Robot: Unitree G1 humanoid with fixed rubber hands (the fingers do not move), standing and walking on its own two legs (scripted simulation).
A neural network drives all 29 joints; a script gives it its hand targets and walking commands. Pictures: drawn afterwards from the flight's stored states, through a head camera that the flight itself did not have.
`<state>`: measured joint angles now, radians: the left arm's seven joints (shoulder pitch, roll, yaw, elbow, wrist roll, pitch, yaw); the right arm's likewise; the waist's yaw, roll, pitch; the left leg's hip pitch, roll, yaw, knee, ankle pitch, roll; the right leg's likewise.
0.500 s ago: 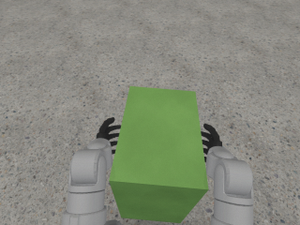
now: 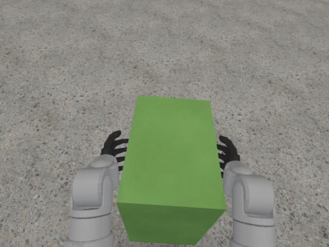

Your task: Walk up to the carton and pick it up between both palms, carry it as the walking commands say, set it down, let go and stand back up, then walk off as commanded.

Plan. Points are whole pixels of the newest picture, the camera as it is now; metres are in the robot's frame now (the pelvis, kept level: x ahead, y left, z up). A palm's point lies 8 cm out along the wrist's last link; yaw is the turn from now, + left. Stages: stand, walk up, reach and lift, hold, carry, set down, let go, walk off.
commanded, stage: carry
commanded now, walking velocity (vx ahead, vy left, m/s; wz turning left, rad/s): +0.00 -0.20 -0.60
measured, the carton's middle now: (167, 174) +0.31 +0.01 +0.00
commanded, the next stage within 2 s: none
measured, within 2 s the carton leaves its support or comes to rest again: neither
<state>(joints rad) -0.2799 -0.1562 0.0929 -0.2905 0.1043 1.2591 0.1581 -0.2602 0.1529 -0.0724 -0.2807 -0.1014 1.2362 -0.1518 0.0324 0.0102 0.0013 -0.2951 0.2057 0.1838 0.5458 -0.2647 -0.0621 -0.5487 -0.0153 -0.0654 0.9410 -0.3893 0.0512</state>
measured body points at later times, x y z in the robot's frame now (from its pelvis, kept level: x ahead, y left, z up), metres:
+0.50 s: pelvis -0.07 -0.13 -0.02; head -0.05 -0.11 +0.43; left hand +0.26 -0.09 +0.06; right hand +0.18 -0.34 +0.06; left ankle -0.01 -0.05 -0.74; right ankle +0.00 -0.19 -0.72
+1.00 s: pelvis -0.19 -0.25 -0.01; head -0.17 -0.28 +0.44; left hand +0.13 -0.32 +0.06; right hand -0.03 -0.54 +0.05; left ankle -0.11 -0.16 -0.66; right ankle -0.16 -0.34 -0.74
